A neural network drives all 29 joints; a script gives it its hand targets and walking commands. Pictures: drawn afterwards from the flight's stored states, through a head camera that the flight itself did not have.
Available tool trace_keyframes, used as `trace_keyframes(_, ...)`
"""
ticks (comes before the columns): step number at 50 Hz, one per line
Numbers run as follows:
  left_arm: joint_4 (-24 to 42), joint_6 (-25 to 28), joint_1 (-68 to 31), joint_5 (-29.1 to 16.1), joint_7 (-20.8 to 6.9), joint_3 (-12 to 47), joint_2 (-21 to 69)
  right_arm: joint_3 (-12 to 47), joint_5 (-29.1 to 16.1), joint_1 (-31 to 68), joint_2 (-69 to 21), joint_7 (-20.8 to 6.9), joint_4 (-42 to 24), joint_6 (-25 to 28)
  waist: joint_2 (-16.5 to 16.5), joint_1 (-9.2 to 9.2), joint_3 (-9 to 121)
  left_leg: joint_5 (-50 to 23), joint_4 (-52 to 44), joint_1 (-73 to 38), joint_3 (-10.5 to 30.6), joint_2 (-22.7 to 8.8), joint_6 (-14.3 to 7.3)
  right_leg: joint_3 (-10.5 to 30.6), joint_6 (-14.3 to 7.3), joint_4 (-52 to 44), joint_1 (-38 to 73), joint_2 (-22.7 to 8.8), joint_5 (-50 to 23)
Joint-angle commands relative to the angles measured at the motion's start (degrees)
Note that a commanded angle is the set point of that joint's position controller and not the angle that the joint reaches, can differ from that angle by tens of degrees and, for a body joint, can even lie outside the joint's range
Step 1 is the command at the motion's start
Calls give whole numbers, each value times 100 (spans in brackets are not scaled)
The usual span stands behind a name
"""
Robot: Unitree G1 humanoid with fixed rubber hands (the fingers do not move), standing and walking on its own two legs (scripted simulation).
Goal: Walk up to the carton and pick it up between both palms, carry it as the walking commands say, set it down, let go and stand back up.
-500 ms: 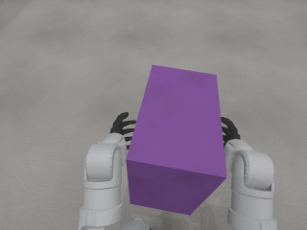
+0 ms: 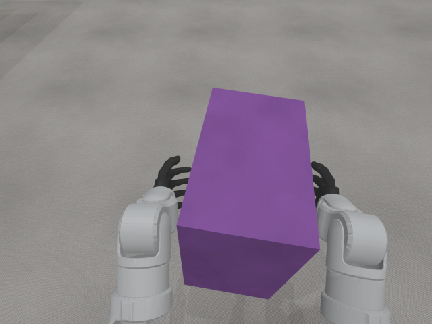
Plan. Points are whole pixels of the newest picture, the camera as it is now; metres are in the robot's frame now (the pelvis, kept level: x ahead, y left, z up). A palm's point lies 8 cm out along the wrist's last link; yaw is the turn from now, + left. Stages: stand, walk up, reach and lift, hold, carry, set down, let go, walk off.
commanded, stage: carry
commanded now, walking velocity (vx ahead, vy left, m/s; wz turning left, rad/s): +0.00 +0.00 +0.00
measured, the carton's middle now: (241, 197) +0.34 -0.01 +0.03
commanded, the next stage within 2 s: none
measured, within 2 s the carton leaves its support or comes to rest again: neither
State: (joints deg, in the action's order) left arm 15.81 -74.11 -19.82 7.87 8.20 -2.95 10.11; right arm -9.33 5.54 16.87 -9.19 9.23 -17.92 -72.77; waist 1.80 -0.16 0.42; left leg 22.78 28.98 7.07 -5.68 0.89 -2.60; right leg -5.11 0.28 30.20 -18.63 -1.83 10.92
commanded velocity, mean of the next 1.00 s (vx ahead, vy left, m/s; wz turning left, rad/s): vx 0.00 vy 0.00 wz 0.00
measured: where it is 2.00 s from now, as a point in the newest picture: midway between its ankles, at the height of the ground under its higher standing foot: (217, 191)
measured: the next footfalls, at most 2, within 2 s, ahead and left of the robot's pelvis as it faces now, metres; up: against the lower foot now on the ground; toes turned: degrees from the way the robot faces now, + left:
left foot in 0.18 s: +0.11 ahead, +0.10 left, +0.00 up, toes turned +7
right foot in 0.86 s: +0.32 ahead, -0.07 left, +0.00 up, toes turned -5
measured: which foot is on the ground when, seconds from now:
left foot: down 0.00-0.02, up 0.04-0.16, down 0.18-0.90, up 0.92-1.00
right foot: down 0.00-0.62, up 0.64-0.84, down 0.86-1.00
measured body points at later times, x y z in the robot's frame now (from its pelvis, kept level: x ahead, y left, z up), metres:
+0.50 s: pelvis +0.12 +0.03 +0.00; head +0.20 +0.02 +0.44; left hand +0.44 +0.15 +0.06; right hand +0.43 -0.11 +0.04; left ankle +0.03 +0.10 -0.72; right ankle +0.04 -0.11 -0.72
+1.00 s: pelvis +0.32 +0.04 -0.02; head +0.34 +0.04 +0.43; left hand +0.63 +0.17 +0.04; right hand +0.63 -0.10 +0.03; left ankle +0.20 +0.10 -0.70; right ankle +0.28 -0.07 -0.73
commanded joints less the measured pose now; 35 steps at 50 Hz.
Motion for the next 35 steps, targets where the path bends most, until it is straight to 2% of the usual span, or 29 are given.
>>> trace_keyframes(1,434,363,-2671,-2515,-1581,3283,5802,4630,-2629,3695,-5927,-1618,-631,73,-2025,-91,3209,869,1291,2996,226,-217,223,1458,-960,221,4814,-1837,-8246)
trace_keyframes(3,546,398,-2494,-2565,-1615,3292,5790,4712,-2593,3649,-5774,-1550,-942,123,-1996,-94,3225,484,715,2859,164,-221,296,1146,-752,252,4645,-1681,-7763)
trace_keyframes(4,701,415,-2643,-2619,-1592,3390,5817,4720,-2675,3734,-5794,-1566,-979,124,-1671,-92,3317,102,202,2453,109,-258,312,1029,-700,351,4298,-1581,-7376)
trace_keyframes(5,884,425,-2669,-2665,-1583,3417,5798,4745,-2718,3798,-5834,-1568,-1166,150,-1660,-32,3468,-549,-178,1820,42,-310,336,802,-550,437,3865,-1397,-6880)
trace_keyframes(6,971,434,-2732,-2719,-1541,3496,5825,4743,-2704,3774,-5823,-1554,-1234,160,-1393,20,3548,-1668,-583,1060,9,-422,280,540,-338,503,3239,-1228,-6086)
trace_keyframes(7,1163,447,-2815,-2774,-1501,3637,5878,4685,-2700,3687,-5887,-1561,-1191,170,-905,19,3656,-2718,-440,301,56,-539,277,441,-173,491,2565,-1016,-5039)
trace_keyframes(8,1279,440,-2863,-2766,-1479,3644,5812,4647,-2699,3670,-5875,-1567,-1164,156,-404,7,3823,-4587,-109,-481,341,-870,157,230,-53,590,1819,-762,-3598)
trace_keyframes(9,1271,436,-2803,-2751,-1464,3730,5805,4539,-2621,3434,-5803,-1589,-981,160,326,-6,3859,-6720,280,-1193,605,-1288,-5,43,42,759,1059,-486,-2049)
trace_keyframes(10,1181,427,-2788,-2742,-1446,3744,5904,4440,-2594,3390,-5824,-1589,-939,173,830,-32,3773,-8200,407,-1765,734,-1500,-140,-53,75,672,426,-250,-554)
trace_keyframes(11,1289,428,-2878,-2756,-1420,3800,5975,4411,-2594,3447,-5827,-1593,-1005,159,1217,-48,3563,-8736,487,-2178,829,-1595,-256,-111,70,332,-203,3,855)
trace_keyframes(12,1248,410,-2850,-2741,-1401,3777,5992,4363,-2623,3345,-5917,-1598,-897,125,1396,14,3505,-9122,557,-2884,862,-1605,-325,-222,82,189,-845,149,1057)
trace_keyframes(13,1402,423,-2865,-2786,-1380,3834,5975,4367,-2607,3274,-5887,-1599,-1003,161,1594,34,3570,-9223,620,-3128,870,-1587,-371,-201,76,82,-1002,168,1061)
trace_keyframes(16,1620,478,-2858,-2835,-1357,3881,5960,4404,-2608,3243,-5876,-1563,-1232,204,1301,41,3728,-9239,848,-2945,724,-1424,-289,-382,62,-163,-632,253,210)
trace_keyframes(17,1431,454,-2652,-2802,-1376,3852,5937,4449,-2606,3200,-5858,-1554,-1179,193,1151,8,3689,-8889,911,-2597,607,-1358,-208,-347,59,-350,-199,154,-497)
trace_keyframes(18,1447,497,-2702,-2833,-1377,3860,5969,4489,-2630,3255,-5825,-1548,-1283,214,746,11,3733,-8736,1053,-2254,449,-1255,-113,-398,37,-225,248,125,-1531)
trace_keyframes(20,1283,529,-2424,-2781,-1417,3744,5930,4548,-2606,3224,-5788,-1520,-1384,244,-149,-13,3896,-7261,1480,-915,176,-964,51,-85,-183,287,1604,-195,-3912)
trace_keyframes(21,1231,561,-2321,-2826,-1450,3682,5973,4593,-2635,3313,-5762,-1487,-1575,276,-787,-61,3902,-6301,1675,94,-10,-715,193,74,-301,504,2498,-358,-5292)
trace_keyframes(22,1220,595,-2223,-2899,-1464,3678,6052,4619,-2618,3285,-5725,-1467,-1656,305,-1470,-118,3848,-4541,1792,1336,-212,-456,325,431,-482,782,3542,-685,-7007)
trace_keyframes(23,1299,644,-2268,-2913,-1475,3640,6014,4708,-2657,3342,-5741,-1445,-1876,360,-2223,-112,3822,-1597,1528,2639,-300,-183,380,934,-748,929,4609,-1045,-8436)
trace_keyframes(24,1279,678,-2265,-2848,-1455,3546,5946,4734,-2695,3428,-5747,-1449,-1956,410,-2526,-93,3638,430,1114,3676,-268,-37,410,1247,-849,1064,5409,-1372,-9209)
trace_keyframes(25,1304,721,-2183,-2748,-1440,3436,5821,4692,-2679,3290,-5726,-1453,-1806,420,-2442,-62,3618,469,385,3742,-217,28,445,1080,-803,1277,5497,-1301,-9165)
trace_keyframes(26,1454,732,-2168,-2818,-1436,3570,5827,4694,-2691,3111,-5695,-1466,-1810,441,-1937,62,3857,-628,-663,2488,-224,-42,424,545,-592,1589,4699,-1099,-8457)
trace_keyframes(27,1364,750,-2195,-2822,-1412,3546,5864,4609,-2669,3075,-5708,-1488,-1679,460,-1206,156,3998,-3320,-1319,726,-195,-138,406,-11,-272,2115,3349,-710,-6815)
trace_keyframes(28,1730,723,-2070,-2962,-1387,3831,5835,4716,-2717,2816,-5615,-1498,-1862,471,251,192,4190,-7395,-241,-1856,490,-815,42,-274,57,2597,788,-291,-3032)
trace_keyframes(29,1847,716,-2123,-2887,-1354,3968,5874,4657,-2716,2683,-5623,-1527,-1640,494,2091,119,3998,-11437,748,-3942,1439,-1659,-543,-286,66,2713,-1803,363,2117)
trace_keyframes(30,974,830,-2207,-2363,-1332,3407,5610,3981,-2196,2384,-5398,-1554,-418,609,2228,137,3831,-12071,834,-4831,1732,-1861,-717,-51,-86,2654,-2946,432,2951)
trace_keyframes(31,1677,804,-2396,-2615,-1312,3840,5682,4318,-2433,2387,-5515,-1591,-962,546,1751,182,3589,-10981,723,-4952,1534,-1885,-676,-69,-158,2416,-3347,426,2713)
trace_keyframes(32,1912,780,-2569,-2749,-1308,4004,5777,4424,-2559,2428,-5682,-1616,-1139,478,1551,221,3275,-10284,736,-4776,1428,-1782,-620,-140,-165,2208,-3542,434,2436)
trace_keyframes(35,1408,895,-2634,-2566,-1300,3787,5617,4053,-2279,2542,-5489,-1624,-644,558,1363,207,2597,-9742,535,-3762,1048,-1448,-428,-483,-123,1779,-2959,552,1562)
